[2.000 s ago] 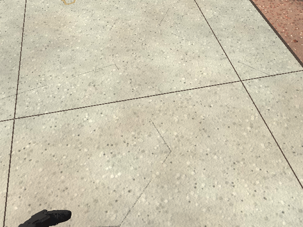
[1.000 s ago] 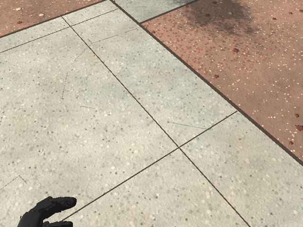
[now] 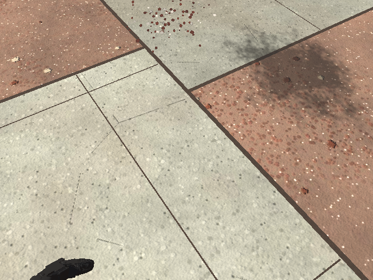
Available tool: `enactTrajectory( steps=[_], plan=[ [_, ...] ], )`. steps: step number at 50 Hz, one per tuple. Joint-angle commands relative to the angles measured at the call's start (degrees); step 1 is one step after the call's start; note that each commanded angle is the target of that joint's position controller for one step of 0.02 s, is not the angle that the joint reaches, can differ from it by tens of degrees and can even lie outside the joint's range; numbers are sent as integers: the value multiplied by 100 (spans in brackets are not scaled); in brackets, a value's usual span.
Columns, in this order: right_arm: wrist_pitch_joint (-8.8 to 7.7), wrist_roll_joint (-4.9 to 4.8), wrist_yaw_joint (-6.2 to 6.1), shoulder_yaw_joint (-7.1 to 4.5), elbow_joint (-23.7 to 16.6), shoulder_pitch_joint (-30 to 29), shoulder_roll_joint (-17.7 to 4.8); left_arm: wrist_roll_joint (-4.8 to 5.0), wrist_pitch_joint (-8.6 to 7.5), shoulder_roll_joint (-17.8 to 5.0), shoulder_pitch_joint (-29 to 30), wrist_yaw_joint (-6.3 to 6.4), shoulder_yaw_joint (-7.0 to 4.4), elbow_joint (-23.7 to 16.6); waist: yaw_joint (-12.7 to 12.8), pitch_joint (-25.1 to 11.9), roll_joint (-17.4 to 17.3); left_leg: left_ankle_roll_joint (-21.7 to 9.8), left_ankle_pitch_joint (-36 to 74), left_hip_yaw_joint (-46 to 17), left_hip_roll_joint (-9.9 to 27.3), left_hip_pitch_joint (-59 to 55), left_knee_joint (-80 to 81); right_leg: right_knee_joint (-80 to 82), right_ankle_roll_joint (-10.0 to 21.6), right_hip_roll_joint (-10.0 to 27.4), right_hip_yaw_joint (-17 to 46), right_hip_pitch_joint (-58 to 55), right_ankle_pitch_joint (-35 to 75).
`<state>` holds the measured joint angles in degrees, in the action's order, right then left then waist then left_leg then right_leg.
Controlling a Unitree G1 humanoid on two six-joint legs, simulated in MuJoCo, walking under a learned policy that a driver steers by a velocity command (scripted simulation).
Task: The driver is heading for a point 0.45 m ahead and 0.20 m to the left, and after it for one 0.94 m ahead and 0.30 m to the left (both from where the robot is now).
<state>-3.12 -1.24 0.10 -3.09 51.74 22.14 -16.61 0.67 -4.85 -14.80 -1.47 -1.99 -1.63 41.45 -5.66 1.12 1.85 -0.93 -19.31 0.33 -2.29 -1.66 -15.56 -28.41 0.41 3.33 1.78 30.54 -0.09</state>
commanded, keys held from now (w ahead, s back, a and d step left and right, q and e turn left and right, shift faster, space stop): w+q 0.54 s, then q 0.28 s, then no key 0.18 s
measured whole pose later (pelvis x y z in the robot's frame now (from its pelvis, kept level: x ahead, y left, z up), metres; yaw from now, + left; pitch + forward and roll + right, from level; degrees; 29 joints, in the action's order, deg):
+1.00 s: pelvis +0.45 +0.10 +0.00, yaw +32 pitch +2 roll +0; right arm 1.0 -0.3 -1.6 -4.2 40.4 12.2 -17.2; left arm -0.5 -2.6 -16.4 -4.2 -0.1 -2.8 44.2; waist -2.1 1.5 1.7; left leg -4.0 -16.9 -8.1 -7.2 12.9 -28.8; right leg -34.2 -3.3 0.3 3.7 27.8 -6.9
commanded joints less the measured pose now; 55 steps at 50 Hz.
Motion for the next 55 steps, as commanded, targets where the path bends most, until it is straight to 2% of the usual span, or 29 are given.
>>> enactTrajectory(
  steps=[1,2,3,4,5,7,8,11,15,18,23,25,27,28,29,30,31,33,34,36,40,44,48,50,51,52,53,54,55],
  plan=[
    [20,-2,-61,-216,-256,-169,-977,-16,-148,-979,-793,38,-374,-99,862,-413,-589,-707,3216,-837,1302,435,-990,323,275,-184,-154,-1632,-302],
    [4,92,-55,-92,-389,-222,-651,-110,-150,-1326,-1779,98,-496,80,1281,-1264,-275,-491,2483,-593,947,1321,-2472,0,597,520,461,-3290,-172],
    [-99,87,-42,93,-532,470,-14,-159,-71,-1867,-2286,135,-635,194,1095,-2125,1163,-45,-114,-66,49,3541,-4597,282,1397,1970,2762,-5419,-977],
    [-175,-41,-29,12,-455,371,-401,-105,-39,-1364,-2361,130,-513,206,1238,-2295,1257,-21,-1432,-715,120,4224,-5498,922,1554,2122,3793,-5317,-1950],
    [-192,-159,-24,-126,-577,-90,-841,-72,-42,-1034,-1965,144,-405,169,1221,-1354,827,-69,-1057,-771,421,4620,-5783,1082,1284,1931,2975,-4599,-2231],
    [-132,-82,-55,-158,-676,-539,-747,-83,-60,-665,-1261,141,-294,160,924,-474,444,-55,-239,-589,823,4383,-5417,1465,1039,1497,1764,-3215,-1620],
    [-52,-54,-60,-189,-652,-469,-661,-119,-100,-528,-1037,135,-257,173,737,-273,526,-45,26,-644,973,4069,-5191,1671,949,1321,1292,-2734,-1267],
    [149,-50,-47,-162,-730,-434,-337,-140,-196,-622,-829,140,-321,287,521,-19,379,51,438,-606,1070,3825,-4918,2071,1023,1273,493,-2161,-468],
    [179,-5,21,-151,-939,-861,-258,-157,-193,-832,-923,213,-402,457,564,129,164,114,1526,-553,1055,4040,-3821,2202,995,1162,-370,-2315,98],
    [132,5,147,-90,-1136,-1474,-152,-116,-133,-979,-1081,265,-443,541,794,283,53,51,2129,-189,963,3854,-2872,2231,905,1112,-871,-2456,206],
    [157,6,290,-97,-1525,-2114,-244,37,60,-1210,-1440,274,-541,738,932,466,39,-219,1599,138,802,3992,-2153,1813,746,1396,-1191,-3438,845],
    [186,17,311,-188,-1582,-1905,-417,95,143,-1373,-1354,292,-591,723,699,200,208,-434,1005,450,477,3441,-2113,1103,621,1407,-1361,-3663,2608],
    [217,-15,259,-451,-1281,-590,-828,147,234,-1396,-1190,309,-586,676,-87,-539,165,-772,1041,710,-56,1603,-1739,-795,380,1136,-1627,-3261,3627],
    [275,-13,140,-671,-1060,312,-1342,15,214,-1191,-1262,329,-501,580,-439,-1028,-390,-1060,1455,-181,320,-83,-1547,-2564,52,859,-1643,-1960,2176],
    [237,11,88,-733,-1159,-46,-2004,-235,79,-321,-1752,281,-239,235,389,-1411,-1950,-2133,1539,-3395,1826,-1711,-1039,-4620,-384,-424,-1177,589,-3290],
    [134,76,143,-580,-1425,13,-1573,-44,-118,-768,-1330,215,-274,240,-13,-2237,-1148,-2415,1900,-4506,2286,-1942,-415,-5291,-340,-510,186,1000,-3761],
    [43,117,177,-482,-1418,-237,-1262,156,-196,-1001,-845,191,-338,82,-40,-1593,-778,-2143,2846,-3546,2116,-1505,-454,-5245,-229,-251,267,1326,-3292],
    [11,17,141,-406,-1463,-851,-918,-62,-206,-970,-802,292,-350,167,379,-760,-235,-1688,3786,-2231,1589,-8,-538,-4335,-196,182,229,942,-2524],
    [36,81,100,-354,-1565,-1081,-796,-101,-127,-1057,-870,310,-397,187,566,-666,-311,-1617,4137,-1944,1456,590,-428,-4133,-211,264,257,505,-2361],
    [56,155,53,-372,-1627,-1185,-876,-126,42,-914,-1010,322,-388,161,746,-668,-337,-1617,4739,-1700,1335,1176,-321,-3713,-322,181,188,113,-2180],
    [170,56,-105,-430,-1577,-1070,-1051,-162,177,-675,-713,354,-298,31,698,-774,-514,-1414,4788,-1355,1016,1407,-445,-2431,-540,-105,140,23,-1319],
    [329,60,-211,-376,-1530,-998,-933,-93,211,-646,-250,261,-251,-52,466,-820,-738,-1116,3890,-1384,921,1330,-590,-1365,-572,-233,169,-245,-428],
    [363,119,-190,-292,-1418,-918,-815,-109,160,-786,-42,192,-285,-129,351,-650,-865,-1086,3527,-1815,1106,1058,-976,-761,-403,-282,198,-412,-788],
    [357,86,-191,-227,-1412,-1068,-717,-138,89,-806,-242,164,-309,-92,538,-576,-911,-929,3185,-1984,1026,1027,-1306,7,-170,-295,124,-861,-501],
    [334,96,-191,-186,-1389,-1023,-625,-198,35,-837,-344,164,-310,-84,631,-578,-793,-713,2836,-1955,800,1183,-1502,577,10,-130,250,-1419,586],
    [281,232,-189,-109,-1439,-877,-409,-302,7,-1116,-445,204,-340,-129,535,-898,-221,-436,2038,-1619,398,1474,-2086,489,297,636,914,-2224,2516],
    [264,217,-198,-93,-1334,-177,-319,-378,75,-1180,-406,234,-332,-86,151,-1144,811,-64,-354,-1138,-185,2172,-2711,235,1218,1452,1778,-2940,3839],
    [319,242,-209,-114,-1318,-334,-582,-270,128,-622,-580,229,-195,1,379,-1283,1060,225,-1662,-1003,-50,2392,-3144,460,1709,1868,2429,-2909,3347],
    [391,166,-217,-189,-1372,-663,-829,-211,145,-560,-679,192,-148,43,578,-1133,878,348,-1903,-965,10,2628,-3631,607,1711,1757,2467,-2904,2649]
  ],
)
Keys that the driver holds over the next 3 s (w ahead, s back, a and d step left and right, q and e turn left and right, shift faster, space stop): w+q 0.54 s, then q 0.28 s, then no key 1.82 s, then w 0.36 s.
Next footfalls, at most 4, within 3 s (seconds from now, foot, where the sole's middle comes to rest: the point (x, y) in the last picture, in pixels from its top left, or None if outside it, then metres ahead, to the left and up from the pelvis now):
0.04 right None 0.19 -0.13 -0.77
0.56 left None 0.42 0.17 -0.77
1.02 right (161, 235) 0.64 0.06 -0.77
1.30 left None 0.43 0.24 -0.77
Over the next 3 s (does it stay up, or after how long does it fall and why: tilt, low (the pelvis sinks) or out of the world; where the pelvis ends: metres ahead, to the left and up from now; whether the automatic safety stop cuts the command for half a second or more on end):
stays up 0.59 0.15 0.00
